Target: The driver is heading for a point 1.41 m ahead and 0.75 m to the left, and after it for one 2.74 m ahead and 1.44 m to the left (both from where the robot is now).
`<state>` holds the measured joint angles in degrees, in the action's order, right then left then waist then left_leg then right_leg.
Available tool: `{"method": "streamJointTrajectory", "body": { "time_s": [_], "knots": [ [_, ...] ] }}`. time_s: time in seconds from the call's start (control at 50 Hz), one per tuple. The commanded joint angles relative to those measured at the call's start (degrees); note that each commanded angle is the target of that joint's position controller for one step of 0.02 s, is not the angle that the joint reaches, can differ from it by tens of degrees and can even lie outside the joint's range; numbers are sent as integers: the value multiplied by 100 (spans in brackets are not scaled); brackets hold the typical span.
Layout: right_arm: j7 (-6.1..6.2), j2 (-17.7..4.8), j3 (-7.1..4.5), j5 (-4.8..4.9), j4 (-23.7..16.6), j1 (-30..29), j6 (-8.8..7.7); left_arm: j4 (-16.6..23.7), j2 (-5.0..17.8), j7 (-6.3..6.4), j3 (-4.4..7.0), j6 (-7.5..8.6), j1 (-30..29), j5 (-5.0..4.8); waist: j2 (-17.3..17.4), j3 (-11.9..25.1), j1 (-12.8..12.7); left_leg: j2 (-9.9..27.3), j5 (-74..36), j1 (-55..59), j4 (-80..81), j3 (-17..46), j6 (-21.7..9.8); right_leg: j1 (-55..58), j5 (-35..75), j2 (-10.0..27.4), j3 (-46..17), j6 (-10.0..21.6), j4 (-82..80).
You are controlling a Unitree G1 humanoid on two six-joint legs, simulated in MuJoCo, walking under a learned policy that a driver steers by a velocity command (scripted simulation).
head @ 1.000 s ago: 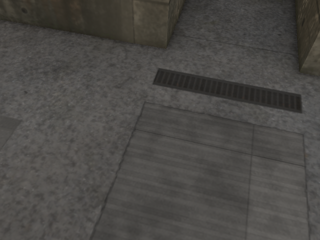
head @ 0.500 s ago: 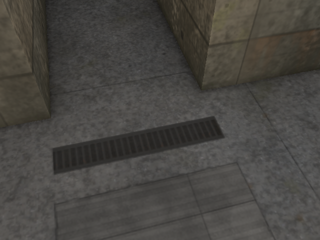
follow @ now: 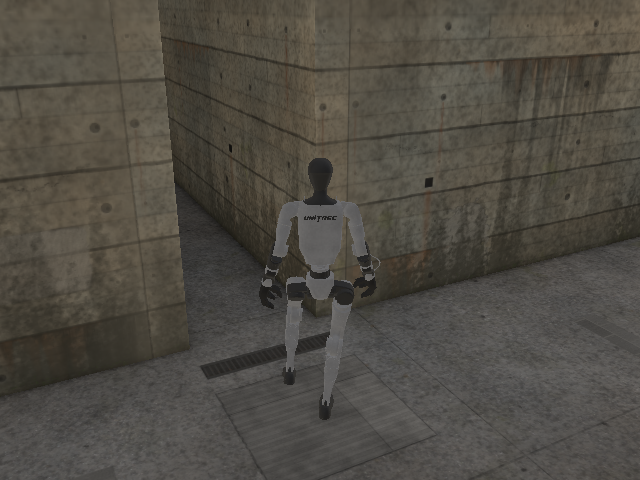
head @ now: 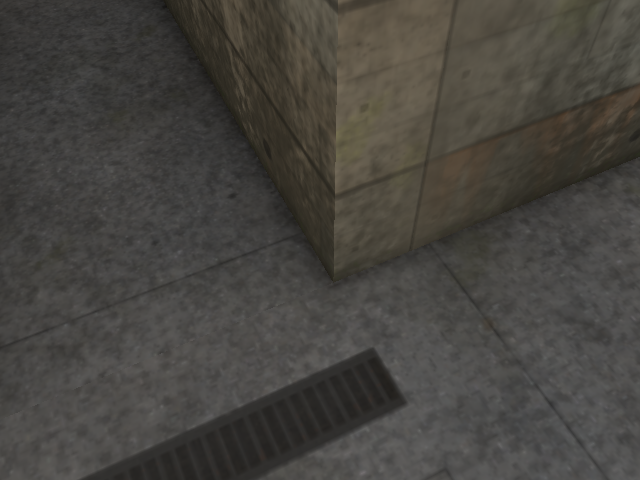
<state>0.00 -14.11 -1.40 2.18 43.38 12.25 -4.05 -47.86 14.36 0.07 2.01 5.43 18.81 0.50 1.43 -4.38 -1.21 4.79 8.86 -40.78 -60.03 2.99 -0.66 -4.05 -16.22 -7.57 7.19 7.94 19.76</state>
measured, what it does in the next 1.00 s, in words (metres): walks ahead, turning left: left foot, then right foot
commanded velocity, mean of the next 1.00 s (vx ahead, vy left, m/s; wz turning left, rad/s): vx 0.11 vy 0.00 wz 0.80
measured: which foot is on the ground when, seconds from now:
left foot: up 0.00-0.14, down 0.16-0.64, up 0.66-1.00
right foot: down 0.00-0.16, up 0.18-0.62, down 0.64-1.00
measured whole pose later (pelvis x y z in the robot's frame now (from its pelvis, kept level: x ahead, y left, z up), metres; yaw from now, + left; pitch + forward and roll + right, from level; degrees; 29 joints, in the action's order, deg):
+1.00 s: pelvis +0.29 -0.01 +0.00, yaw +50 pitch +1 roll -1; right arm -0.5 -17.9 -2.4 0.8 30.6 10.1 3.1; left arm -42.1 16.9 2.0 2.3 -0.9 8.5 0.0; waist 0.7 -3.9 -2.4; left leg 3.4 19.4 -24.1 -44.1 0.6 3.0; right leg -15.0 -11.9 3.9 7.4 -0.6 25.9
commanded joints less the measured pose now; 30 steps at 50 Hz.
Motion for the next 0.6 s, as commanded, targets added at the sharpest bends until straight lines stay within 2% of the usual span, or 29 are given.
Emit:
{"method": "streamJointTrajectory", "body": {
  "time_s": [0.02,0.04,0.06,0.08,0.1,0.12,0.14,0.16,0.18,0.2,0.22,0.24,0.26,0.28,0.3,0.32,0.34,0.36,0.38,0.4,0.44,0.46,0.48,0.54,0.58,0.6],
  "knots": [
    [-94,-243,-106,-66,-283,-110,-192,594,642,248,122,138,-871,-47,-250,270,125,-346,-1904,1160,1762,-758,60,-906,4571,998,251,-438,-392],
    [-179,-147,-89,-116,-353,-263,-208,532,738,346,125,95,-566,-50,-277,409,-37,-562,-2437,1312,2202,-1015,98,-661,4860,1004,336,-523,-128],
    [-266,-173,-116,-117,-388,-170,-194,493,840,419,136,40,-416,-50,-440,593,-45,-736,-2580,1548,2413,-1158,115,-452,5164,1073,379,-604,181],
    [-339,-306,-183,-109,-401,84,-162,522,920,473,155,-25,-457,-51,-671,768,67,-885,-2396,1828,2465,-1239,79,-307,5526,1178,394,-685,571],
    [-388,-513,-279,-112,-394,470,-110,613,994,512,187,-91,-629,-62,-890,959,292,-1003,-1985,2202,2410,-1245,-36,-268,5973,1320,353,-752,1057],
    [-391,-785,-404,-124,-324,1057,-37,763,1047,531,222,-146,-924,-86,-1034,1167,637,-1067,-1551,2752,2334,-1159,-216,-407,6302,1448,282,-799,1712],
    [-337,-1146,-572,-137,-127,2061,30,937,1022,489,226,-173,-1379,-118,-795,1408,1249,-961,-1647,3697,2633,-811,-513,-868,5732,1405,211,-872,3064],
    [-214,-1230,-589,-110,44,2502,72,996,689,319,140,-162,-1639,-103,467,1084,1513,-576,-2873,4185,3415,-295,-807,-1627,1372,603,274,-1042,5279],
    [-151,-1315,-469,-417,-243,1749,6,1149,-131,99,-33,-143,-719,108,1970,1022,362,306,-5785,4866,2559,1846,-1612,-3533,-2497,-227,-503,-1259,7424],
    [-130,-1615,-498,-651,-794,1031,-47,1170,281,-43,-50,-66,315,9,1364,2660,64,1382,-4447,5317,3539,4008,-2519,-3589,-2067,-168,-1798,-1178,7985],
    [-140,-1515,-565,-499,-1236,357,-29,1205,982,-70,91,-96,-58,-62,283,2256,85,1228,-1945,4650,4070,4014,-2380,-3572,-1462,119,-1884,-913,7390],
    [-122,-1229,-486,-232,-1276,27,72,1328,1025,-28,141,-157,-653,-40,-606,1386,-42,863,-264,3643,4388,3627,-2085,-3755,-1069,326,-1731,-898,6802],
    [-105,-1071,-409,-99,-1351,-114,122,1400,934,26,140,-261,-877,11,-837,1148,-149,643,538,3055,4588,3518,-1869,-3608,-843,493,-1738,-905,6276],
    [-55,-1103,-426,-97,-1365,-189,157,1431,890,38,152,-337,-928,55,-725,886,-224,463,577,2550,4702,3298,-1728,-3421,-749,585,-1728,-934,5720],
    [-14,-1084,-434,-135,-1409,-242,202,1416,890,53,183,-391,-972,56,-525,702,-220,156,304,2225,4681,2932,-1562,-3209,-681,628,-1702,-1000,5192],
    [51,-1091,-433,-221,-1443,-305,244,1400,781,73,145,-393,-990,108,-321,673,-156,-72,-326,2062,4551,2511,-1466,-3064,-567,607,-1585,-1094,4737],
    [118,-1132,-459,-233,-1417,-202,291,1386,623,108,123,-385,-1056,133,-218,849,-94,-197,-1076,2103,4352,2272,-1409,-2922,-466,537,-1519,-1190,4288],
    [196,-1213,-485,-216,-1387,-73,350,1342,607,174,128,-375,-1101,90,-127,1025,-16,-223,-1616,2289,4183,2231,-1289,-2867,-371,456,-1518,-1281,3936],
    [259,-1261,-512,-185,-1373,-4,418,1330,554,219,122,-382,-1172,36,12,1248,31,-242,-1694,2536,4062,2238,-1179,-2855,-254,403,-1562,-1347,3650],
    [319,-1328,-554,-156,-1360,52,502,1320,528,248,103,-383,-1245,-1,81,1391,98,-273,-1371,2683,4018,2252,-1065,-2823,-67,376,-1584,-1364,3401],
    [381,-1278,-568,-111,-1467,-108,645,1298,570,275,104,-419,-1464,-91,391,1347,191,-358,-291,2825,4052,2405,-866,-2927,220,337,-1625,-1375,2978],
    [377,-1255,-565,-131,-1498,-115,667,1255,586,293,97,-442,-1558,-87,499,1228,272,-380,158,2845,4071,2468,-808,-2925,280,357,-1686,-1362,2700],
    [366,-1303,-602,-149,-1479,-87,671,1275,673,273,112,-437,-1674,-19,605,1146,335,-401,368,2868,4037,2597,-760,-2849,312,336,-1749,-1351,2402],
    [324,-1325,-641,-172,-1531,-129,692,1250,799,197,144,-317,-1857,-43,896,1058,428,-365,252,3007,3871,2922,-783,-2475,299,278,-1815,-1237,1694],
    [289,-1335,-652,-152,-1603,-240,692,1154,948,135,193,-233,-1693,-54,1003,1080,364,-372,-165,3017,3680,3166,-757,-1964,291,299,-1843,-1111,1073],
    [270,-1283,-640,-119,-1648,-309,708,1084,1015,130,230,-220,-1514,-80,1064,1140,277,-503,-111,2996,3521,3258,-663,-1574,464,384,-1816,-1054,604]
  ]
}}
